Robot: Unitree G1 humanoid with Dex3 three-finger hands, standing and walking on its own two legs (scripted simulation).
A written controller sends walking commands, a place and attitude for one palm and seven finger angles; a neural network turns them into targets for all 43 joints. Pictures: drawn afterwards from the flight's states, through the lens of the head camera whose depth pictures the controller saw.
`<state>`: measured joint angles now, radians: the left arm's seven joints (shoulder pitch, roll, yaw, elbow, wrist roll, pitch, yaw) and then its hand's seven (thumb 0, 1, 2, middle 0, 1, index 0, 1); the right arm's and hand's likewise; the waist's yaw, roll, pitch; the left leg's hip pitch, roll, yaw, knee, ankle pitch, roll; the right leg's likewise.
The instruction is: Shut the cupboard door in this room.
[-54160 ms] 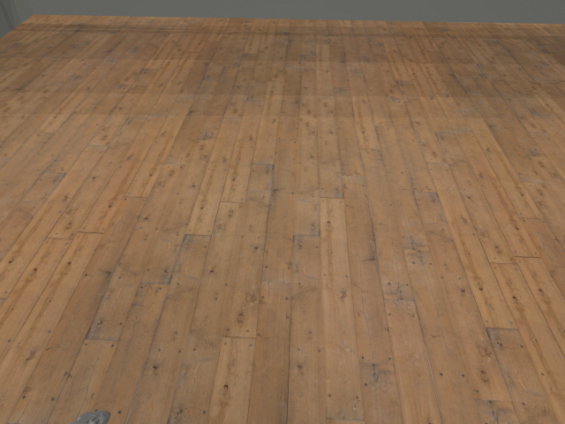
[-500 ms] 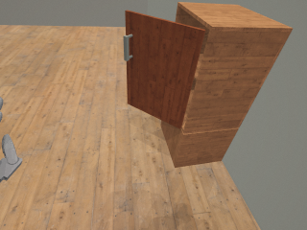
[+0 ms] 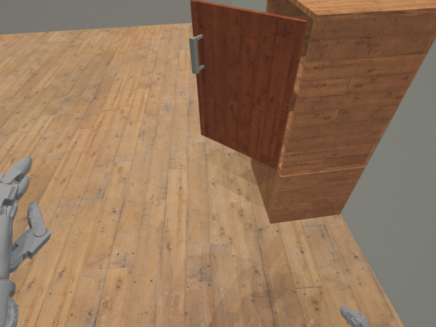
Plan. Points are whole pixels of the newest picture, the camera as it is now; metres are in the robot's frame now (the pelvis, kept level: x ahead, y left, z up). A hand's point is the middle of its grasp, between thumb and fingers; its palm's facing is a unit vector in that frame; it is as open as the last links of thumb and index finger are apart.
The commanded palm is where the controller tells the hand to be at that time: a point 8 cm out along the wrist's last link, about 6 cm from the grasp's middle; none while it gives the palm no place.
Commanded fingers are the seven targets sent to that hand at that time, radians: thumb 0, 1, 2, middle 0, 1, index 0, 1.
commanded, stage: let the arm hang, fingers relaxed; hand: left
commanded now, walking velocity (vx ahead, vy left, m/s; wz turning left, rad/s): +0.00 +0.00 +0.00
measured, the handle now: (197, 54) +1.02 +0.15 +0.07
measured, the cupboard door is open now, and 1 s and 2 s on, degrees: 46 46 46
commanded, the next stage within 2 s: look to check the result in 1.06 s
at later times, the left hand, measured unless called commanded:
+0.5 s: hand out of the picture -0.02 +0.22 -0.17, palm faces +0.01 -0.97 -0.23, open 7.2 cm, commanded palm none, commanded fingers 0.00 0.90 0.90 -0.20 -0.30 -0.20 -0.30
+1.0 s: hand out of the picture +0.01 +0.21 -0.17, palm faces -0.02 -0.98 -0.18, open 7.4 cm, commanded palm none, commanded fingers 0.00 0.90 0.90 -0.20 -0.30 -0.20 -0.30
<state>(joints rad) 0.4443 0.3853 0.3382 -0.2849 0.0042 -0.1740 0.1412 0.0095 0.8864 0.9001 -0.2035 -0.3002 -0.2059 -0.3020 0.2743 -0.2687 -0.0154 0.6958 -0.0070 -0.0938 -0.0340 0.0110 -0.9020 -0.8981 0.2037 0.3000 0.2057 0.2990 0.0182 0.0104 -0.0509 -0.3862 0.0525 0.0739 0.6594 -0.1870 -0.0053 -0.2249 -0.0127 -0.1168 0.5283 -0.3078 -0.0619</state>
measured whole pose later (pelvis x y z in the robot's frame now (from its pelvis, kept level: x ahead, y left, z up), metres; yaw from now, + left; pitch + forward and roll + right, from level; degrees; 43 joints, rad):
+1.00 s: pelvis +0.00 +0.04 +0.01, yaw -2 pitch -2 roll +0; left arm 0.28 0.14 0.00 1.14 0.01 0.00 0.03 0.00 0.90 0.90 -0.20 -0.30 -0.20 -0.30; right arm 0.31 -0.13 0.00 1.13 -0.02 0.01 -0.03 0.00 -0.91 -0.90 0.20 0.30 0.20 0.30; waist -0.01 0.00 0.01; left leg -0.18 0.03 0.11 0.38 -0.17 0.02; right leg -0.13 -0.03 -0.07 0.39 -0.24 0.00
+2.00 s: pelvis +0.01 +0.03 +0.00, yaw +2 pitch -1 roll +0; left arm 0.15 0.26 0.03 1.06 0.02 0.01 0.03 0.00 0.90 0.90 -0.20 -0.30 -0.20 -0.30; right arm 0.18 -0.26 -0.02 1.08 -0.02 0.04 -0.01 0.00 -0.91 -0.90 0.20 0.30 0.20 0.30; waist -0.03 0.02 0.04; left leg -0.25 0.04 0.05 0.49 -0.21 -0.02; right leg -0.14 -0.02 -0.15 0.44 -0.29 -0.02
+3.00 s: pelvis +0.05 +0.04 +0.00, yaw +40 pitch +1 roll +1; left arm 0.20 0.26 0.07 0.88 0.02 0.03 -0.03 0.01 0.91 0.90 -0.19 -0.30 -0.20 -0.30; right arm 0.27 -0.21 -0.03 0.91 -0.04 0.00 0.01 0.00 -0.90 -0.90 0.20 0.30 0.21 0.30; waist -0.02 -0.01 0.07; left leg -0.23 0.01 -0.05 0.51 -0.31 -0.02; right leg -0.46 -0.08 -0.06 0.84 -0.40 0.06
